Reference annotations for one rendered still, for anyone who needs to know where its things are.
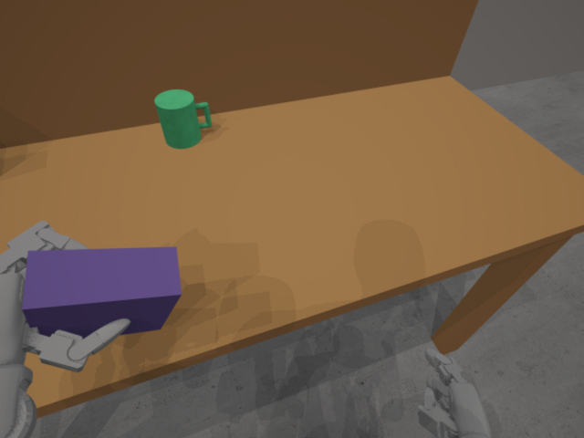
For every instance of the table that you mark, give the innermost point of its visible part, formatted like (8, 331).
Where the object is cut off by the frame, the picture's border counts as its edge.
(344, 166)

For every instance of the robot left hand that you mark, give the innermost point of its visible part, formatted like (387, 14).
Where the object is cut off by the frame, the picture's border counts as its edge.
(63, 349)

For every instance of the sponge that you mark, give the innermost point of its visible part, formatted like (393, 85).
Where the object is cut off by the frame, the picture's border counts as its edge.
(80, 291)

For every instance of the robot left forearm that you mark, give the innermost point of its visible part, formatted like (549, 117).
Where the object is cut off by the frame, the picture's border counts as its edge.
(18, 412)

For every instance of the robot right hand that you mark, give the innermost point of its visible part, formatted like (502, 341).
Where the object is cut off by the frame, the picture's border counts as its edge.
(461, 412)

